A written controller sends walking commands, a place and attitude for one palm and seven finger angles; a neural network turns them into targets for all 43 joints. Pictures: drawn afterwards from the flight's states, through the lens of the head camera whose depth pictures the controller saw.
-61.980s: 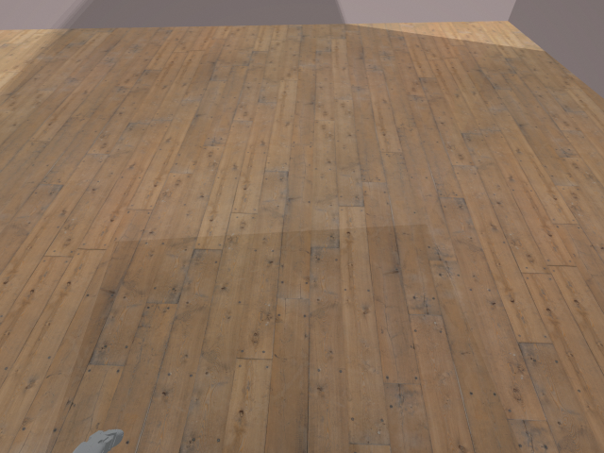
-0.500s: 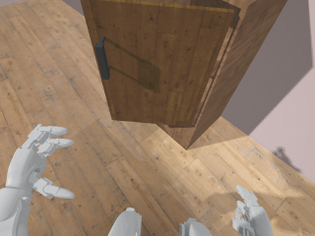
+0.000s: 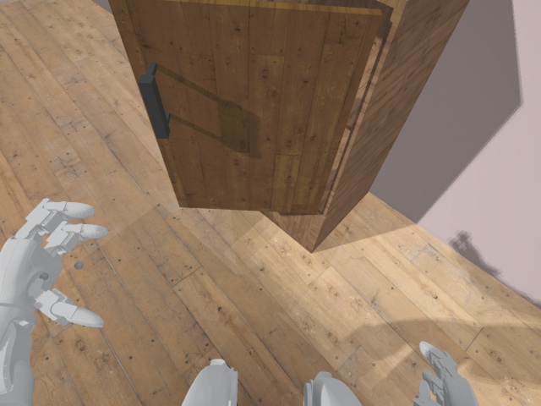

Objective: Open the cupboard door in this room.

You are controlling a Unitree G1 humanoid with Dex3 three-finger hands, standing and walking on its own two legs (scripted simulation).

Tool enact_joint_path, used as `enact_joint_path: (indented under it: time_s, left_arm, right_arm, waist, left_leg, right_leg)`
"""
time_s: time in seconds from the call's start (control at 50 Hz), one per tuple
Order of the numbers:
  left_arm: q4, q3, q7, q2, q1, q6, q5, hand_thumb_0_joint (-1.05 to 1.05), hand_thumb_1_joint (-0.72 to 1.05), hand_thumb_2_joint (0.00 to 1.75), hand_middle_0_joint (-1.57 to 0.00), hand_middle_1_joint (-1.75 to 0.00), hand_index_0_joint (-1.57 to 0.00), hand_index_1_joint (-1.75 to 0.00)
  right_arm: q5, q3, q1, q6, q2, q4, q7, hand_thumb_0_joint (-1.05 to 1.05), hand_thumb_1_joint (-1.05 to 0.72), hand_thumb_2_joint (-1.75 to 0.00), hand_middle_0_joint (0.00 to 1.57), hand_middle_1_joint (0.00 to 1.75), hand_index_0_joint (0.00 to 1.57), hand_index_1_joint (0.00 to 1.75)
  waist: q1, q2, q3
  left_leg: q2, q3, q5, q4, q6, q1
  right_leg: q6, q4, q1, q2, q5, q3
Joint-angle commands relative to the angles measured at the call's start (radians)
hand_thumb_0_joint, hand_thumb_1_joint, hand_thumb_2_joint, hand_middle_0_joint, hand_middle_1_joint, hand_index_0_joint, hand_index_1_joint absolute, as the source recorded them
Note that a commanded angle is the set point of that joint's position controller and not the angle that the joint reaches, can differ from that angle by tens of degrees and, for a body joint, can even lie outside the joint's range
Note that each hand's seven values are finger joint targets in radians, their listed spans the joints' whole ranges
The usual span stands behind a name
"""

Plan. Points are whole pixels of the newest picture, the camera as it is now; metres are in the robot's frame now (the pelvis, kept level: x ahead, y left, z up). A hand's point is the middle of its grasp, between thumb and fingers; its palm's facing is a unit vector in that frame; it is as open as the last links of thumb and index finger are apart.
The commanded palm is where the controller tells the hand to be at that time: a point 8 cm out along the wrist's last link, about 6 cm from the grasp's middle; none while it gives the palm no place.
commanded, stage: raise the hand with hooked fingers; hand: left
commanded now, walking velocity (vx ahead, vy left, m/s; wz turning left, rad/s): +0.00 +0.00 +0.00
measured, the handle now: (158, 101) +0.62 +0.24 +0.04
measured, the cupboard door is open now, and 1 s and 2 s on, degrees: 41 41 41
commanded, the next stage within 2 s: move the hooked fingers beside the handle in 0.26 s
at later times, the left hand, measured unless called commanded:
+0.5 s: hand (81, 259) +0.30 +0.27 +0.04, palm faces +0.02 -1.00 -0.04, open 14.0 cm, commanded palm +0.29 +0.32 +0.05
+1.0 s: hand (99, 198) +0.39 +0.28 +0.04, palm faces +0.01 -1.00 -0.02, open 14.0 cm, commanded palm +0.38 +0.33 +0.04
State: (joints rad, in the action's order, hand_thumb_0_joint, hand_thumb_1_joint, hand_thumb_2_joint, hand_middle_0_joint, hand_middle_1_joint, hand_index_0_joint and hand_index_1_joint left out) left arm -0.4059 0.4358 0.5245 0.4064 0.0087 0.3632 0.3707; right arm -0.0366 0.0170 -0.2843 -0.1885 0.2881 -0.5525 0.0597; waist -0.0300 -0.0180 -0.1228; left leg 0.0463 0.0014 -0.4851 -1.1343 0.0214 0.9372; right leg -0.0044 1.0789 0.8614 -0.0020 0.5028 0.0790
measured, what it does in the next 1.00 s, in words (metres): stands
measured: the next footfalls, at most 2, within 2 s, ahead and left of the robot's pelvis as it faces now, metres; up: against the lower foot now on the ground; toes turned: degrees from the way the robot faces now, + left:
none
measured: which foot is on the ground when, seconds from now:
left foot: down 0.00-1.00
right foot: down 0.00-1.00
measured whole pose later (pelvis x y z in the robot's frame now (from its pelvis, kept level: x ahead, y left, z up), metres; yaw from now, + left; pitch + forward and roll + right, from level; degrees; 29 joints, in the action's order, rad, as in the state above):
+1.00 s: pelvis -0.01 +0.00 -0.01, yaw -1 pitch +20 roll -4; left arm -0.86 0.50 0.53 0.53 -0.47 0.39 0.25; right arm -0.03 0.03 -0.32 -0.10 0.29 -0.61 0.06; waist -0.08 -0.01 -0.12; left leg 0.06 0.01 -0.49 -1.18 0.03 1.04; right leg 0.00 1.12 0.97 0.01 0.50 0.07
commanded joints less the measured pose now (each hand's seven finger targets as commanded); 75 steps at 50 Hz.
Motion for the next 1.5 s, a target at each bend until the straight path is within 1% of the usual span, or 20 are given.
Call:
enact_joint_path:
  time_s: [0.0,0.14,0.24,0.34,0.4,0.44,0.5,0.58,0.7,0.76,0.88,0.98,1.02,1.06,1.12,1.24,1.32,1.4,1.42,1.48]
  left_arm:
    - [0.212,0.106,-0.021,0.258,-0.136,0.077,0.024,0.0,-0.5,0.3,-0.3,-1.2,-0.3,-1.2]
    - [0.214,0.096,-0.017,0.245,-0.132,0.08,0.023,0.0,-0.5,0.3,-0.3,-1.2,-0.3,-1.2]
    - [0.166,0.093,-0.005,0.231,-0.134,0.07,0.033,0.0,-0.5,0.3,-0.3,-1.2,-0.3,-1.2]
    - [0.175,0.085,0.006,0.236,-0.156,0.069,0.028,0.0,-0.5,0.3,-0.3,-1.2,-0.3,-1.2]
    - [0.149,0.117,-0.004,0.29,-0.271,0.077,0.02,0.0,-0.5,0.3,-0.3,-1.2,-0.3,-1.2]
    - [0.103,0.099,0.001,0.282,-0.356,0.079,0.008,0.0,-0.5,0.3,-0.3,-1.2,-0.3,-1.2]
    - [0.048,0.106,0.016,0.315,-0.437,0.077,0.003,0.0,-0.5,0.3,-0.3,-1.2,-0.3,-1.2]
    - [-0.003,0.096,0.033,0.33,-0.481,0.061,-0.02,0.0,-0.5,0.3,-0.3,-1.2,-0.3,-1.2]
    - [-0.102,0.124,0.014,0.364,-0.522,0.044,-0.029,0.0,-0.5,0.3,-0.3,-1.2,-0.3,-1.2]
    - [-0.13,0.101,-0.003,0.354,-0.604,0.051,-0.053,0.0,-0.5,0.3,-0.3,-1.2,-0.3,-1.2]
    - [-0.223,0.134,-0.008,0.425,-0.738,0.089,-0.085,0.0,-0.5,0.3,-0.3,-1.2,-0.3,-1.2]
    - [-0.263,0.121,0.002,0.433,-0.816,0.105,-0.103,0.0,-0.5,0.3,-0.3,-1.2,-0.3,-1.2]
    - [-0.292,0.144,0.002,0.462,-0.824,0.104,-0.104,0.0,-0.5,0.3,-0.3,-1.2,-0.3,-1.2]
    - [-0.336,0.119,-0.002,0.437,-0.851,0.095,-0.114,0.0,-0.5,0.3,-0.3,-1.2,-0.3,-1.2]
    - [-0.418,0.144,-0.008,0.491,-0.925,0.097,-0.13,0.0,-0.5,0.3,-0.3,-1.2,-0.3,-1.2]
    - [-0.461,0.137,-0.016,0.536,-1.069,0.129,-0.168,0.0,-0.5,0.3,-0.3,-1.2,-0.3,-1.2]
    - [-0.526,0.141,-0.013,0.565,-1.114,0.111,-0.179,0.0,-0.5,0.3,-0.3,-1.2,-0.3,-1.2]
    - [-0.562,0.171,-0.014,0.649,-1.185,0.091,-0.199,0.0,-0.5,0.3,-0.3,-1.2,-0.3,-1.2]
    - [-0.543,0.181,-0.016,0.674,-1.192,0.095,-0.209,0.0,-0.5,0.3,-0.3,-1.2,-0.3,-1.2]
    - [-0.542,0.169,-0.019,0.673,-1.25,0.098,-0.217,0.0,-0.5,0.3,-0.3,-1.2,-0.3,-1.2]
  right_arm:
    - [-0.001,-0.066,0.001,-0.043,0.145,0.136,0.012,0.0,-0.9,-0.9,0.2,0.3,0.2,0.3]
    - [-0.003,-0.063,0.005,-0.037,0.141,0.135,0.014,0.0,-0.9,-0.9,0.2,0.3,0.2,0.3]
    - [-0.003,-0.06,0.008,-0.033,0.141,0.135,0.017,0.0,-0.9,-0.9,0.2,0.3,0.2,0.3]
    - [-0.004,-0.059,0.012,-0.031,0.141,0.138,0.017,0.0,-0.9,-0.9,0.2,0.3,0.2,0.3]
    - [-0.001,-0.056,0.005,-0.029,0.146,0.116,0.026,0.0,-0.9,-0.9,0.2,0.3,0.2,0.3]
    - [-0.002,-0.053,0.008,-0.027,0.145,0.105,0.031,0.0,-0.9,-0.9,0.2,0.3,0.2,0.3]
    - [-0.001,-0.049,0.001,-0.025,0.15,0.097,0.038,0.0,-0.9,-0.9,0.2,0.3,0.2,0.3]
    - [-0.003,-0.052,-0.011,-0.016,0.154,0.089,0.035,0.0,-0.9,-0.9,0.2,0.3,0.2,0.3]
    - [-0.001,-0.054,-0.04,0.01,0.161,0.084,0.023,0.0,-0.9,-0.9,0.2,0.3,0.2,0.3]
    - [0.001,-0.056,-0.052,0.023,0.162,0.077,0.015,0.0,-0.9,-0.9,0.2,0.3,0.2,0.3]
    - [0.007,-0.061,-0.091,0.051,0.176,0.046,0.015,0.0,-0.9,-0.9,0.2,0.3,0.2,0.3]
    - [0.011,-0.064,-0.116,0.073,0.179,0.029,0.01,0.0,-0.9,-0.9,0.2,0.3,0.2,0.3]
    - [0.013,-0.064,-0.129,0.084,0.184,0.023,0.008,0.0,-0.9,-0.9,0.2,0.3,0.2,0.3]
    - [0.012,-0.064,-0.132,0.097,0.182,0.019,0.005,0.0,-0.9,-0.9,0.2,0.3,0.2,0.3]
    - [0.015,-0.058,-0.145,0.115,0.19,0.01,0.008,0.0,-0.9,-0.9,0.2,0.3,0.2,0.3]
    - [0.025,-0.055,-0.17,0.146,0.198,-0.004,0.005,0.0,-0.9,-0.9,0.2,0.3,0.2,0.3]
    - [0.027,-0.048,-0.184,0.167,0.205,-0.01,0.003,0.0,-0.9,-0.9,0.2,0.3,0.2,0.3]
    - [0.028,-0.038,-0.197,0.184,0.21,-0.004,0.007,0.0,-0.9,-0.9,0.2,0.3,0.2,0.3]
    - [0.03,-0.038,-0.202,0.188,0.213,-0.003,0.006,0.0,-0.9,-0.9,0.2,0.3,0.2,0.3]
    - [0.034,-0.037,-0.211,0.198,0.213,-0.014,0.001,0.0,-0.9,-0.9,0.2,0.3,0.2,0.3]
  waist:
    - [0.022,-0.086,-0.293]
    - [0.02,-0.103,-0.308]
    - [0.012,-0.042,-0.29]
    - [0.015,-0.061,-0.296]
    - [-0.002,-0.055,-0.283]
    - [-0.013,-0.075,-0.274]
    - [-0.01,-0.082,-0.298]
    - [-0.001,-0.124,-0.358]
    - [-0.001,-0.073,-0.352]
    - [-0.015,-0.098,-0.352]
    - [-0.031,-0.092,-0.377]
    - [-0.036,-0.157,-0.425]
    - [-0.035,-0.131,-0.441]
    - [-0.049,-0.119,-0.415]
    - [-0.06,-0.095,-0.385]
    - [-0.083,-0.17,-0.448]
    - [-0.096,-0.159,-0.457]
    - [-0.111,-0.137,-0.452]
    - [-0.099,-0.184,-0.5]
    - [-0.122,-0.21,-0.512]
  left_leg:
    - [-0.033,-0.041,0.259,0.17,0.002,-0.254]
    - [-0.033,-0.039,0.272,0.173,0.001,-0.273]
    - [-0.036,-0.032,0.24,0.156,0.007,-0.228]
    - [-0.035,-0.031,0.249,0.151,0.007,-0.232]
    - [-0.031,-0.034,0.233,0.129,0.009,-0.209]
    - [-0.03,-0.034,0.201,0.129,0.006,-0.205]
    - [-0.029,-0.034,0.198,0.118,0.009,-0.189]
    - [-0.027,-0.039,0.251,0.13,0.005,-0.247]
    - [-0.024,-0.043,0.265,0.131,0.007,-0.219]
    - [-0.022,-0.044,0.25,0.138,0.004,-0.233]
    - [-0.015,-0.05,0.26,0.123,0.005,-0.234]
    - [-0.009,-0.064,0.321,0.119,-0.002,-0.31]
    - [-0.005,-0.068,0.351,0.114,-0.002,-0.313]
    - [-0.006,-0.067,0.313,0.115,0.001,-0.288]
    - [-0.005,-0.063,0.282,0.104,0.006,-0.238]
    - [0.002,-0.087,0.341,0.078,-0.001,-0.306]
    - [0.004,-0.088,0.341,0.061,0.003,-0.283]
    - [0.002,-0.078,0.331,0.033,0.015,-0.205]
    - [0.004,-0.081,0.359,0.03,0.01,-0.24]
    - [0.011,-0.09,0.38,0.014,0.008,-0.262]
  right_leg:
    - [-0.026,-0.137,-0.108,0.036,-0.189,-0.03]
    - [-0.021,-0.138,-0.111,0.033,-0.211,-0.03]
    - [-0.015,-0.148,-0.124,0.033,-0.201,-0.044]
    - [-0.017,-0.141,-0.122,0.032,-0.211,-0.046]
    - [-0.02,-0.133,-0.098,0.036,-0.192,-0.053]
    - [-0.018,-0.133,-0.069,0.032,-0.159,-0.054]
    - [-0.023,-0.129,-0.083,0.032,-0.153,-0.068]
    - [-0.025,-0.119,-0.078,0.03,-0.199,-0.053]
    - [-0.025,-0.114,-0.074,0.036,-0.211,-0.044]
    - [-0.023,-0.114,-0.044,0.034,-0.192,-0.04]
    - [-0.024,-0.101,-0.013,0.037,-0.191,-0.039]
    - [-0.027,-0.092,0.034,0.039,-0.208,-0.033]
    - [-0.027,-0.089,0.026,0.043,-0.229,-0.031]
    - [-0.022,-0.093,0.05,0.042,-0.202,-0.028]
    - [-0.021,-0.089,0.056,0.044,-0.192,-0.033]
    - [-0.025,-0.062,0.129,0.047,-0.199,-0.025]
    - [-0.021,-0.056,0.141,0.048,-0.204,-0.025]
    - [-0.018,-0.047,0.113,0.052,-0.224,-0.035]
    - [-0.019,-0.038,0.119,0.052,-0.232,-0.034]
    - [-0.017,-0.034,0.158,0.054,-0.232,-0.031]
